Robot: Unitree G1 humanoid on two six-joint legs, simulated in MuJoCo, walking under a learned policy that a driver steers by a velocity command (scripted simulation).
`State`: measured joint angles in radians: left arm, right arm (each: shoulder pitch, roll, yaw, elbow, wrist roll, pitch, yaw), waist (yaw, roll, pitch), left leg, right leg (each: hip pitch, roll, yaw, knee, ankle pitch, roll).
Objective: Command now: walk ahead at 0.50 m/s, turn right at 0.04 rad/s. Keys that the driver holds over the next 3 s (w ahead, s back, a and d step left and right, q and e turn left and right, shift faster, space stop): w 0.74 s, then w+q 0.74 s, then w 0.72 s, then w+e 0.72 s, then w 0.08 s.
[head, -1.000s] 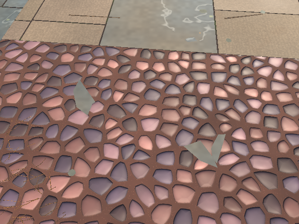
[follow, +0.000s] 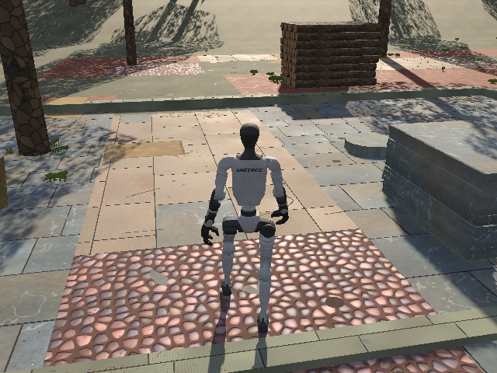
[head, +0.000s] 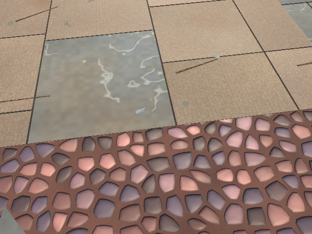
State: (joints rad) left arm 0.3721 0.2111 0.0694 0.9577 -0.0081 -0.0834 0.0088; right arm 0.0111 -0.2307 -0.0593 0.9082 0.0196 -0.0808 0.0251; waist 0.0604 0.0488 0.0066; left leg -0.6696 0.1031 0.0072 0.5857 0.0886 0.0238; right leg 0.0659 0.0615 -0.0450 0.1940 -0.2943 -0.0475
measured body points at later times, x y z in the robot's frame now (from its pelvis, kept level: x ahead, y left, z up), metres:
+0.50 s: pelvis +0.29 +0.05 +0.01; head +0.31 +0.05 +0.46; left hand +0.47 +0.30 -0.10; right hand +0.29 -0.21 -0.13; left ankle +0.23 +0.13 -0.74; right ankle +0.48 -0.14 -0.68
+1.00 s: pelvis +0.58 -0.02 +0.01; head +0.60 -0.02 +0.46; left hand +0.58 +0.25 -0.13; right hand +0.73 -0.27 -0.12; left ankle +0.72 +0.18 -0.66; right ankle +0.54 -0.10 -0.74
